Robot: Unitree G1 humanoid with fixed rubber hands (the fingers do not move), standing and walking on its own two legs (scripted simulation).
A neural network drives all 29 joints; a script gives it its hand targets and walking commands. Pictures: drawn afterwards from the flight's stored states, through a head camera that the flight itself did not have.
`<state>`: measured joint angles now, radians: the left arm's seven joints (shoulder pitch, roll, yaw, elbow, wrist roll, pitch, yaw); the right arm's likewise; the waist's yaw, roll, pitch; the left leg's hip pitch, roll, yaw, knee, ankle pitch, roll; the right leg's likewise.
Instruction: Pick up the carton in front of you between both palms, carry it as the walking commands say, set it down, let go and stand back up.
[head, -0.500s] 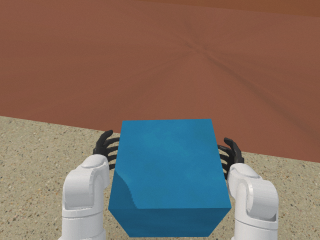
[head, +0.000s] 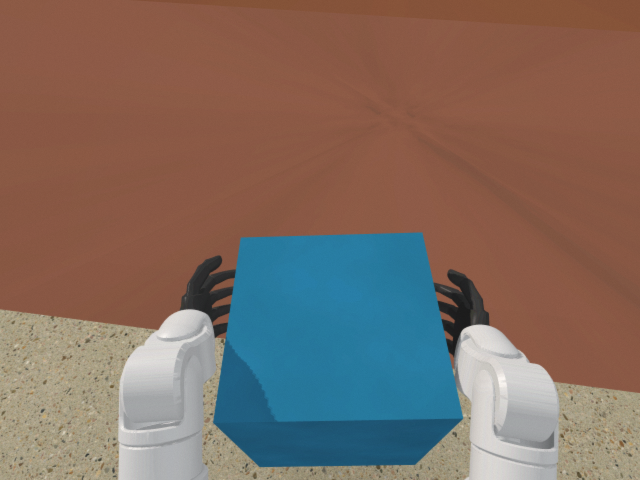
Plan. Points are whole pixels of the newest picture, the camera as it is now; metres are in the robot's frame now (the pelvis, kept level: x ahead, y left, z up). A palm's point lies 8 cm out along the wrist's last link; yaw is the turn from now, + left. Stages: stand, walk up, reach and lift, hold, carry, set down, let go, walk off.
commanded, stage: carry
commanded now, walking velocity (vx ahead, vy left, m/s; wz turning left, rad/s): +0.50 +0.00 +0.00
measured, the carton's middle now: (334, 359) +0.27 -0.01 +0.03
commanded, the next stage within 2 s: none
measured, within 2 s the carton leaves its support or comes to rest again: neither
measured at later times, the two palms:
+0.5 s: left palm (238, 151) +0.62 +0.17 +0.10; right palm (409, 159) +0.61 -0.13 +0.10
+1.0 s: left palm (270, 24) +1.01 +0.15 +0.18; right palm (399, 34) +1.02 -0.15 +0.17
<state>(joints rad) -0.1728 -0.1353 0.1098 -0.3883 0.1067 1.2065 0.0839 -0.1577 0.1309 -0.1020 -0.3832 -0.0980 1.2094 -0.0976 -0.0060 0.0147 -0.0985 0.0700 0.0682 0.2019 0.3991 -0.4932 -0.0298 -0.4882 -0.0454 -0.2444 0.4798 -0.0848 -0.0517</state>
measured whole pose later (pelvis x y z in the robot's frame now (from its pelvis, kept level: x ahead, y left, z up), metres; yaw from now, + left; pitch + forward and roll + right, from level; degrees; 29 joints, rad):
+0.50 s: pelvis +0.35 +0.02 +0.00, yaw -1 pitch +3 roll +1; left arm -0.20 -0.14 0.13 -0.36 0.11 1.22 0.08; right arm -0.18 0.14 -0.11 -0.36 -0.11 1.22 -0.10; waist -0.01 -0.04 -0.09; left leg -0.49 0.04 0.25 0.52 -0.07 0.07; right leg 0.05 -0.10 -0.19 0.51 -0.50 0.04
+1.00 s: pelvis +0.67 +0.00 +0.00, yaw +1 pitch +3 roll -1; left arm -0.70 -0.01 0.19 -0.16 0.06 1.34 0.13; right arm -0.67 -0.03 -0.17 -0.17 -0.03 1.35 -0.14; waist 0.01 0.03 -0.05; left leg -0.07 0.08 0.15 0.68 -0.51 0.00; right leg -0.55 -0.03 -0.20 0.63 -0.25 -0.11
